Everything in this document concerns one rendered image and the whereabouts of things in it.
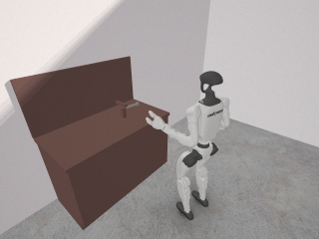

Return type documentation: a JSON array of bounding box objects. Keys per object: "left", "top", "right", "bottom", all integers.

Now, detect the right robot shin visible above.
[{"left": 195, "top": 168, "right": 208, "bottom": 200}]

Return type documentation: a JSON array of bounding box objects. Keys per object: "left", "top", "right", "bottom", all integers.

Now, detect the humanoid robot head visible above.
[{"left": 199, "top": 71, "right": 223, "bottom": 107}]

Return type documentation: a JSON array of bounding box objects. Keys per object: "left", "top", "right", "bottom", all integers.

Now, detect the left robot forearm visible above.
[{"left": 161, "top": 123, "right": 194, "bottom": 146}]

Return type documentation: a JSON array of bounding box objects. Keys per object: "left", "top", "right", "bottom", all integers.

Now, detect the robot right upper arm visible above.
[{"left": 218, "top": 97, "right": 230, "bottom": 128}]

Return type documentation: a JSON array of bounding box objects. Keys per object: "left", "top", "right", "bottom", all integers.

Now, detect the robot left hand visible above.
[{"left": 146, "top": 111, "right": 165, "bottom": 129}]

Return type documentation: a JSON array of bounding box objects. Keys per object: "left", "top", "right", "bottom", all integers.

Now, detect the tap lever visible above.
[{"left": 126, "top": 102, "right": 140, "bottom": 109}]

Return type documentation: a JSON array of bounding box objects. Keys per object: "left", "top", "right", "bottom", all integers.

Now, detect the robot left upper arm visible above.
[{"left": 185, "top": 104, "right": 201, "bottom": 147}]

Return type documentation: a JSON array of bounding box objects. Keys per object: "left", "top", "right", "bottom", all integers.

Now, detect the counter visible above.
[{"left": 10, "top": 56, "right": 170, "bottom": 230}]

